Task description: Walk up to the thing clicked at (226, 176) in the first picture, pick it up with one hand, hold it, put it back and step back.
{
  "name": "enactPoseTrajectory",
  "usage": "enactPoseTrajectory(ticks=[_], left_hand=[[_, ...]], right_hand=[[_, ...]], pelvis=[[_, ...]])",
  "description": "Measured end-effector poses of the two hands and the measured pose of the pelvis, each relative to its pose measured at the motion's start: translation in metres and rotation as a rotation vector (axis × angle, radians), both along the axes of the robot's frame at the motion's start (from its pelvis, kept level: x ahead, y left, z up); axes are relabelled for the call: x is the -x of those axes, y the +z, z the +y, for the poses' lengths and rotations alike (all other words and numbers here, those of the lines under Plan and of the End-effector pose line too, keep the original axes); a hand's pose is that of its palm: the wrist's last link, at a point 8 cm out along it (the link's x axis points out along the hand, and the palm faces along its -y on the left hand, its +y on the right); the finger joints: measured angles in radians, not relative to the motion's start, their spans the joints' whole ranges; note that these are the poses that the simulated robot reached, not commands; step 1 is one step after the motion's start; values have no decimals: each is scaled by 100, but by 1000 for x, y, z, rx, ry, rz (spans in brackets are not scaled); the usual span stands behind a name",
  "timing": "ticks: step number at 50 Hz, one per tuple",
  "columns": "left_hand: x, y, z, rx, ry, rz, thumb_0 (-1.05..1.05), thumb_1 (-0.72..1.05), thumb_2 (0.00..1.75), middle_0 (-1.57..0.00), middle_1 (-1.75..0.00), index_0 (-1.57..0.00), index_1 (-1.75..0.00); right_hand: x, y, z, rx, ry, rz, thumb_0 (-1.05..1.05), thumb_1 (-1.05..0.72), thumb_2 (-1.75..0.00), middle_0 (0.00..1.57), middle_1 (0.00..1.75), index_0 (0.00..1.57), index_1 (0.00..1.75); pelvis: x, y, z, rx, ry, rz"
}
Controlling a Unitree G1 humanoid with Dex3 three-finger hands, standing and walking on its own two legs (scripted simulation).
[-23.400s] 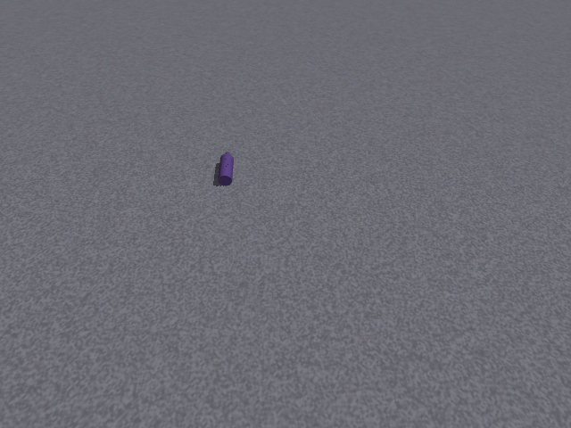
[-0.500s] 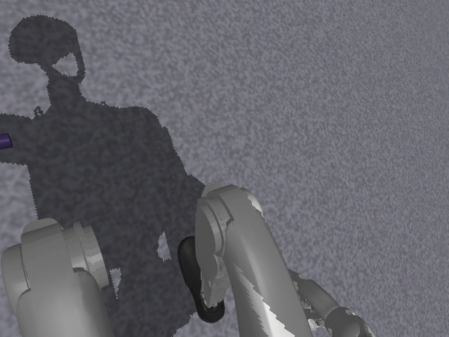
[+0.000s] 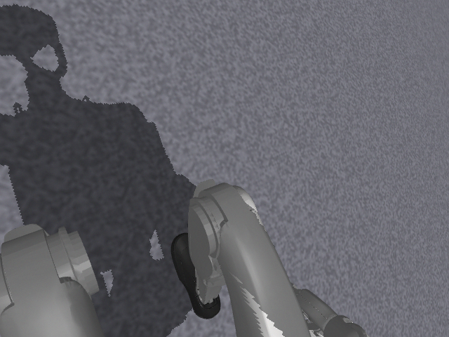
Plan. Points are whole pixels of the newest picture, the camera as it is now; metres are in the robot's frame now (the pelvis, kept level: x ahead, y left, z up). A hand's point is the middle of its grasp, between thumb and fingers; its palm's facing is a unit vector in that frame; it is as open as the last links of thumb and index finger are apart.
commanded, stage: close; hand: left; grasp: from above
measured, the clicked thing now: out of the picture +0.43 +0.37 -0.26
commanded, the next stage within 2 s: settle in 1.62 s
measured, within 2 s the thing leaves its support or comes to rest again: neither
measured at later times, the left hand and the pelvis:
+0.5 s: hand out of the picture +0.40 +0.37 -0.24, palm faces -0.43 -0.19 -0.88, open 12.9 cm; pelvis +0.00 +0.00 +0.00, yaw +0 degrees
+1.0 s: hand out of the picture +0.40 +0.37 -0.24, palm faces -0.43 -0.19 -0.88, open 10.8 cm; pelvis +0.00 +0.00 +0.00, yaw +0 degrees
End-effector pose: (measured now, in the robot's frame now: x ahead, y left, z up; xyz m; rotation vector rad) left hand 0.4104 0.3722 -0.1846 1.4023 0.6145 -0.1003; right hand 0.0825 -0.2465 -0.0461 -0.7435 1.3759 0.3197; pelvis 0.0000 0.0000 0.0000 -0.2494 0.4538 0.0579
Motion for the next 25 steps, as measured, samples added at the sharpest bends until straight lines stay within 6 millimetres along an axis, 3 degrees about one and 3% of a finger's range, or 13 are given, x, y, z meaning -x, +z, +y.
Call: enactPoseTrajectory(ticks=[25], left_hand=[[2, 5, 5, 6, -21, 8, 0, -30, 85, -20, -96, -22, -93]], right_hand=[[-14, 3, -2, 10, 20, -23, 0, -89, -90, 21, 30, 20, 30]], pelvis=[[0, 3, 0, 3, 1, -1]])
